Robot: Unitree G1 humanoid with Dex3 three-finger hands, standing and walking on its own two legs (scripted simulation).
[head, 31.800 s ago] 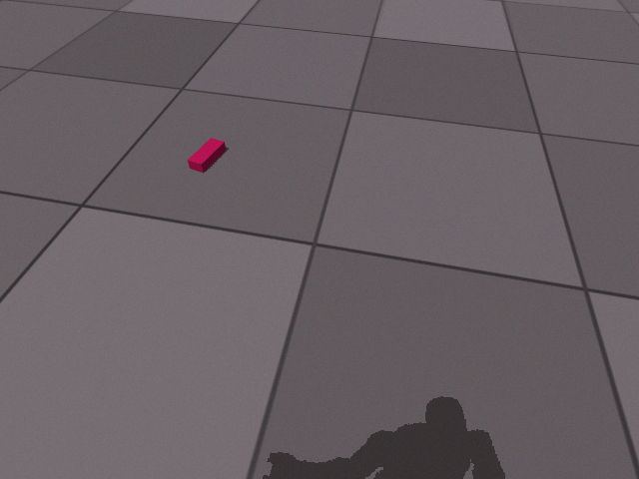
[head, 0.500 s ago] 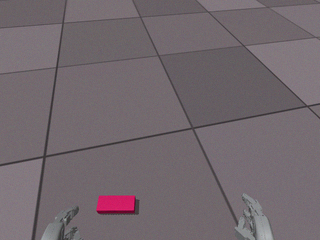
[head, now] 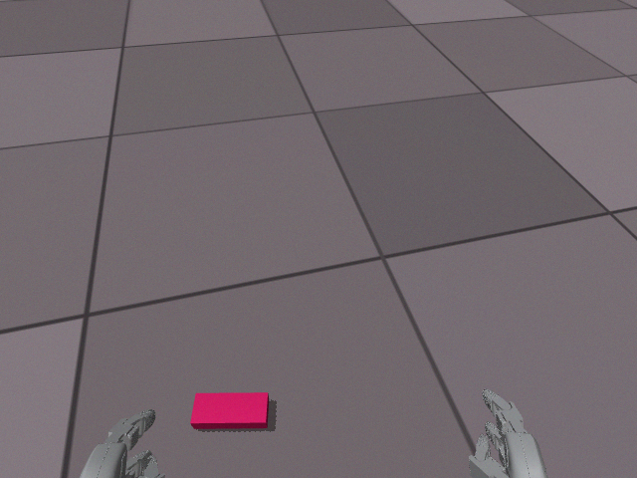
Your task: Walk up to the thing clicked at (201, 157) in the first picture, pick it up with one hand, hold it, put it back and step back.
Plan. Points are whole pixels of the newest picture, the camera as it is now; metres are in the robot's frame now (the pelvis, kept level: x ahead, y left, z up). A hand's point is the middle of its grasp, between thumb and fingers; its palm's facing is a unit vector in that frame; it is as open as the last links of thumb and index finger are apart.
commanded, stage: home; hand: left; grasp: from above
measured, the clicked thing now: (231, 410) +0.45 +0.22 -0.69
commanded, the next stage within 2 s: stand in 0.24 s
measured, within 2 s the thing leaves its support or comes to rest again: neither
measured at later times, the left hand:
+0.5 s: hand out of the picture +0.14 +0.22 -0.09, palm faces +0.02 -0.95 -0.33, open 7.4 cm
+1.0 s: hand out of the picture +0.02 +0.24 -0.10, palm faces +0.05 -0.94 -0.33, open 7.4 cm
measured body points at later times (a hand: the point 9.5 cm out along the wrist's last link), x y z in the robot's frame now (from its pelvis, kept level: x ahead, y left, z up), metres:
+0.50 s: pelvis -0.02 +0.00 +0.02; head +0.01 +0.01 +0.47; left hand +0.14 +0.26 -0.06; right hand +0.13 -0.26 -0.09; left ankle +0.00 +0.13 -0.68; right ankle +0.00 -0.14 -0.68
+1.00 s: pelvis -0.01 +0.00 +0.06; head -0.01 +0.00 +0.51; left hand +0.02 +0.29 -0.08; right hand +0.06 -0.27 -0.08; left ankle +0.00 +0.13 -0.68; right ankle +0.00 -0.14 -0.68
